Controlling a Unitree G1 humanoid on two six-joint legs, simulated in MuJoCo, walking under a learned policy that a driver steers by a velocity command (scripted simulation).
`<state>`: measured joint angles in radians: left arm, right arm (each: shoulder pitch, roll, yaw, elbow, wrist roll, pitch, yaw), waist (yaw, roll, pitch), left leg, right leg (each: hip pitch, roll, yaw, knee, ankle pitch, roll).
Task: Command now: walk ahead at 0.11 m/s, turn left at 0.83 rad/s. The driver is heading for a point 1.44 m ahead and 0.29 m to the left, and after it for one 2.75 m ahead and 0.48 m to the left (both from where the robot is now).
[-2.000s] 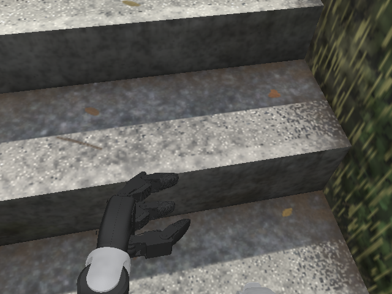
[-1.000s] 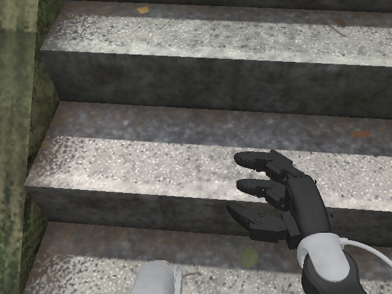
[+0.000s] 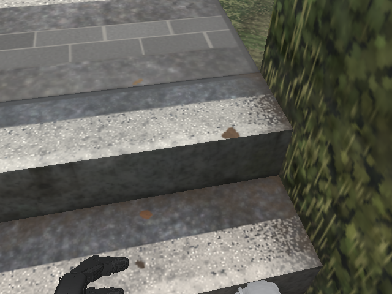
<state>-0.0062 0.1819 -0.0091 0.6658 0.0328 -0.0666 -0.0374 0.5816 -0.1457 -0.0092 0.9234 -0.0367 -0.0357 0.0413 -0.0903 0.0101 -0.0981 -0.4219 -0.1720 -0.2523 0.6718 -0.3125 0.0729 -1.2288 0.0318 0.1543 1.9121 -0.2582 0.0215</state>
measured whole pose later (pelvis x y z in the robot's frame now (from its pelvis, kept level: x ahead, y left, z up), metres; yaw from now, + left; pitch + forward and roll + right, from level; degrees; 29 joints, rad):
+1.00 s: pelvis +0.06 +0.00 +0.10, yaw +30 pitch +3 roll +1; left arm 0.70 0.27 0.05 0.87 0.13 -0.05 -0.05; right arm -0.17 -0.29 0.02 0.35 -0.04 0.06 0.01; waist 0.15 -0.06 -0.03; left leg -0.58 0.09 0.29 0.98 -0.63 -0.06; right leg -0.56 0.07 0.00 1.38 -0.04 0.01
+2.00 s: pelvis +0.02 +0.05 +0.01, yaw -8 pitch +6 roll +2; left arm 0.04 0.14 0.02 0.84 0.03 0.00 -0.03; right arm 0.35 -0.13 -0.01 1.01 -0.02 -0.04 0.04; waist -0.05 -0.08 -0.10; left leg -0.20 0.09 0.36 0.50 -0.37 0.01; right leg -0.47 -0.08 -0.02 0.60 -0.17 -0.09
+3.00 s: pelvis +0.07 +0.13 +0.10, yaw +20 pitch +4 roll +1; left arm 0.30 0.23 0.08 0.71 0.03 0.01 0.00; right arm 0.02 -0.18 -0.05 0.80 -0.09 -0.11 -0.05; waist 0.13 -0.03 -0.07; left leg -0.58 0.04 0.17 0.96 -0.88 -0.06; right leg -0.68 0.04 -0.08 1.67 -0.29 -0.06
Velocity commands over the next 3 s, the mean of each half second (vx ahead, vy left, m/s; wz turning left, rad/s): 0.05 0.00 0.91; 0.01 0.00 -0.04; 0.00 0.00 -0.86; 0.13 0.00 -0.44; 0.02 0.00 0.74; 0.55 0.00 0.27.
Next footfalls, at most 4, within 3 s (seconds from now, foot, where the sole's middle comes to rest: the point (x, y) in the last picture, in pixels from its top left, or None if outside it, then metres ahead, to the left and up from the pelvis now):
0.24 right None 0.26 -0.20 -0.59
0.62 left None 0.10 0.12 -0.60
1.08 right None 0.03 -0.11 -0.76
1.34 left None -0.01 0.16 -0.76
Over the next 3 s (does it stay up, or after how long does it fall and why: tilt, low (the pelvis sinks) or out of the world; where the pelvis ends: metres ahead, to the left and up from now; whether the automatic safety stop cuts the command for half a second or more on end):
stays up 0.07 0.13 0.10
